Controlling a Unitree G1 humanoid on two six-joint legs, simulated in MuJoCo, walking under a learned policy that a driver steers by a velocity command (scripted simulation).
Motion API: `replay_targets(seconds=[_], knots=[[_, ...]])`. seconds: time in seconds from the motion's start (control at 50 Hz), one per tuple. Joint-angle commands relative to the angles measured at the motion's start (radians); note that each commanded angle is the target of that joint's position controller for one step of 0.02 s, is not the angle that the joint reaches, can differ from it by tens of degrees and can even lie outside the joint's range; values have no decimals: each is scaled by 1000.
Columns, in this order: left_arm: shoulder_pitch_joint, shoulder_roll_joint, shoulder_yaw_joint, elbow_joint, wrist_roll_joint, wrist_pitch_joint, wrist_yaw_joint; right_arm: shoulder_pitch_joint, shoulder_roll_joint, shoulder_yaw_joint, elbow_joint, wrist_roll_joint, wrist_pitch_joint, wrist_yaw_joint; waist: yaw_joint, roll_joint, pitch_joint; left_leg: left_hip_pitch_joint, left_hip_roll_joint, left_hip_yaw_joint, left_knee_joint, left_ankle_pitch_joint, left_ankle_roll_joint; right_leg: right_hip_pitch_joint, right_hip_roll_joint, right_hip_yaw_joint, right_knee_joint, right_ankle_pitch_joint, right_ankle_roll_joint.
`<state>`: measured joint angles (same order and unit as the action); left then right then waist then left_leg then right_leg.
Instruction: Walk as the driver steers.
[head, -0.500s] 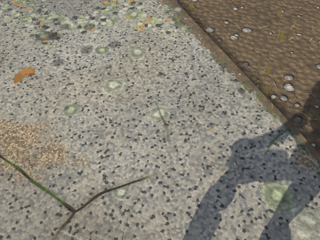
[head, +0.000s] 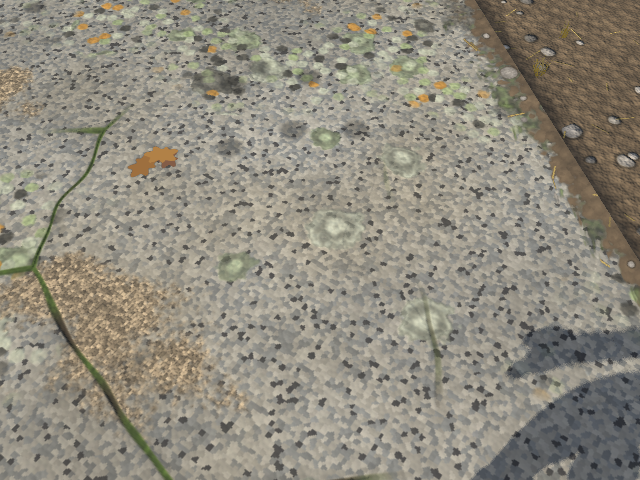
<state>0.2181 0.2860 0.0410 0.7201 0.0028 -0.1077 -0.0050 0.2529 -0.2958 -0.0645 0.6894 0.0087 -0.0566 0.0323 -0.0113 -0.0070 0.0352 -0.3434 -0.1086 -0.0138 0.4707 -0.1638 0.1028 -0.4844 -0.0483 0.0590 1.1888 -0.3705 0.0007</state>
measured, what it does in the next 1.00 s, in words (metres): walks ahead, turning left: right foot, then left foot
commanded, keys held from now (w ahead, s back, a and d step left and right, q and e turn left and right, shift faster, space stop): w+q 0.72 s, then w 0.28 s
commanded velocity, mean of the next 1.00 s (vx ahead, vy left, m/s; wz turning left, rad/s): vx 0.50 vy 0.00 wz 0.51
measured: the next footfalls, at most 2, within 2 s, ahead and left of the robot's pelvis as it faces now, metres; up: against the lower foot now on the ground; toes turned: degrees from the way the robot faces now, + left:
right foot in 0.30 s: +0.36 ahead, -0.14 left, +0.00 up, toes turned +15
left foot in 0.84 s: +0.53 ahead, +0.22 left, +0.00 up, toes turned +31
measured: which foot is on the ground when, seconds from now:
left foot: down 0.00-0.30, up 0.32-0.82, down 0.84-1.00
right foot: up 0.00-0.28, down 0.30-0.84, up 0.86-1.00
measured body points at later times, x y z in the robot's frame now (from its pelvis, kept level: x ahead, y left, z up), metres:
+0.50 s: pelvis +0.28 -0.05 +0.01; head +0.30 -0.05 +0.45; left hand +0.30 +0.25 -0.09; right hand +0.48 -0.28 -0.10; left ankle +0.21 +0.08 -0.64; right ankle +0.32 -0.14 -0.73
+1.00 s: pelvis +0.50 +0.12 +0.00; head +0.53 +0.14 +0.45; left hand +0.45 +0.41 -0.12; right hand +0.75 -0.05 -0.09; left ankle +0.49 +0.20 -0.73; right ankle +0.54 -0.05 -0.64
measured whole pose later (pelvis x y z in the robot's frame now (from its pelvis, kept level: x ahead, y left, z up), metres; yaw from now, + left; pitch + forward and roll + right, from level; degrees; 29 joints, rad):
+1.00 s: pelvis +0.50 +0.12 +0.00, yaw +31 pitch +1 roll +0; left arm 0.23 0.31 0.05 0.80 -0.02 -0.09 -0.01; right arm 0.24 -0.27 -0.06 0.66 0.00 -0.05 0.03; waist 0.00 -0.03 0.05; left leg -0.30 -0.07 0.03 0.46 -0.18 0.08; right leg -0.48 -0.10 0.02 1.17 -0.34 0.00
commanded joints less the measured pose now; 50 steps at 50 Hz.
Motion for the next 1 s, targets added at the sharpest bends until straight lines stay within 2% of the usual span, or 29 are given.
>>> replay_targets(seconds=[0.02,0.06,0.12,0.2,0.26,0.28,0.3,0.32,0.34,0.36,0.38,0.4,0.42,0.46,0.54,0.6,0.66,0.74,0.78,0.8,0.82,0.84,0.86,0.88,0.9,0.92,0.94,0.96,1.0], knots=[[28,105,33,-73,15,3,8,-16,-124,-31,-78,-3,-14,-15,38,43,-79,121,264,-319,-232,287,211,-131,-52,11,-97,57,38],[-19,83,23,-87,18,12,15,-4,-150,-39,-70,0,-14,-28,29,51,-60,60,232,-258,-239,311,195,-122,-39,-9,-222,149,68],[-138,53,9,-108,13,7,12,33,-158,-42,-54,13,-3,-41,-22,82,-56,34,176,-212,-212,214,138,-57,5,-17,-473,367,79],[-231,81,18,-131,-8,-10,-7,96,-160,-44,-32,19,13,-46,-62,107,-63,111,207,-309,-150,93,112,-5,50,6,-643,421,69],[-192,121,40,-127,-14,-24,-14,86,-153,-45,-35,16,19,-49,-25,140,-65,178,239,-408,-66,56,85,60,54,24,-701,316,26],[-128,131,50,-109,-13,-29,-12,69,-138,-41,-41,15,21,-48,14,147,-78,170,221,-410,-19,65,66,146,54,10,-741,315,2],[-35,160,64,-95,-2,-35,-5,64,-98,-28,-51,10,18,-46,62,130,-144,128,174,-373,104,81,33,311,3,39,-746,305,-38],[113,217,80,-85,12,-35,4,78,-35,-5,-71,-7,13,-43,113,-2,-279,5,101,-271,388,-88,-9,560,-179,218,-742,247,-101],[176,282,96,-44,20,-20,-4,206,-8,7,-104,25,5,-43,45,-365,-357,-340,1,-160,680,-450,-60,804,-369,693,-849,-12,-253],[147,182,76,-66,-2,-16,-8,191,-116,-13,-70,32,7,-47,72,-226,-269,-449,82,-183,805,-398,-77,754,-364,717,-887,-203,-233],[115,133,62,-72,-5,-8,-2,86,-157,-27,-82,23,13,-45,98,-132,-157,-473,110,-157,837,-302,-84,648,-322,551,-891,-159,-192],[73,118,53,-76,4,-3,-1,40,-144,-27,-91,12,18,-46,83,-64,-101,-441,142,-132,822,-231,-91,541,-279,427,-903,-20,-173],[46,98,47,-67,7,1,1,9,-131,-30,-104,6,18,-41,69,-62,-53,-427,167,-130,781,-186,-95,466,-243,339,-923,86,-171],[29,82,42,-54,9,-3,5,23,-97,-28,-108,20,26,-30,40,-114,-36,-366,201,-108,738,-146,-99,389,-202,212,-969,181,-164],[39,121,56,-11,5,-10,6,-31,-56,-17,-130,13,39,-27,37,-78,-13,-415,220,-89,630,-72,-122,386,-218,76,-1018,336,-195],[36,141,61,11,5,-1,10,-82,-46,-12,-136,14,33,-15,50,-65,-10,-411,221,-67,483,66,-125,420,-206,-33,-1021,420,-180],[58,162,64,36,-2,9,14,-180,-25,-2,-156,14,22,4,86,-55,17,-363,206,-11,316,175,-108,439,-195,-123,-1017,443,-156],[102,194,73,71,-24,28,12,-255,-29,-3,-193,18,21,26,97,-57,47,-318,178,42,193,103,-61,523,-232,-175,-981,551,-136],[105,223,80,82,-36,38,13,-216,-56,-18,-196,10,22,27,51,-83,8,-204,118,85,160,-3,-16,557,-241,-201,-876,865,-125],[99,236,83,86,-39,43,15,-130,-86,-36,-178,5,25,23,-9,-90,-46,-80,80,104,127,-20,12,556,-232,-222,-754,1006,-113],[95,220,74,88,-39,47,18,33,-128,-63,-129,7,27,13,-98,-66,-130,162,41,112,61,63,46,478,-200,-254,-567,1026,-89],[106,169,51,72,-12,40,20,195,-199,-89,-90,7,36,-7,-162,28,-232,479,165,-75,80,111,93,232,-160,-258,-278,697,-51],[226,37,5,31,10,17,1,163,-304,-94,-92,9,26,-11,-28,287,-354,758,441,-642,-22,-59,278,-163,30,-169,79,-200,5],[127,139,25,45,-27,-7,-9,196,-206,-68,-106,7,16,-5,-114,150,-432,751,473,-755,-134,-146,276,-238,23,17,179,-213,-4],[21,171,36,6,-59,-17,-13,152,-174,-54,-90,-1,4,0,-116,125,-268,634,438,-589,-150,-65,228,-306,-12,7,179,-131,-16],[-6,152,29,0,-47,-22,-5,86,-152,-46,-87,3,-2,0,-73,63,-180,487,395,-464,-155,42,194,-283,-57,0,104,-41,-22],[-10,150,33,10,-23,-19,1,28,-118,-35,-89,-1,-5,0,-37,53,-124,364,359,-371,-171,148,175,-234,-84,-4,38,11,-16],[23,148,36,20,-19,-8,-1,-2,-92,-26,-94,-12,-11,-1,0,70,-111,282,333,-317,-199,208,167,-165,-104,7,7,51,-13],[63,117,32,38,-15,15,-1,-15,-89,-25,-84,-10,-24,-3,30,68,-105,213,319,-265,-255,246,177,-116,-109,-1,-48,89,6]])
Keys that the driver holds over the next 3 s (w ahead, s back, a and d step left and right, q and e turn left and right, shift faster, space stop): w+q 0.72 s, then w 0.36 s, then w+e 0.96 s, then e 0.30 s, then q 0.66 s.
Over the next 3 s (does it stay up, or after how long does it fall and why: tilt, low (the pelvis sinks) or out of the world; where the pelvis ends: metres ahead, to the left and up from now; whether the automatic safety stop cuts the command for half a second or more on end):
stays up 1.27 0.34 0.01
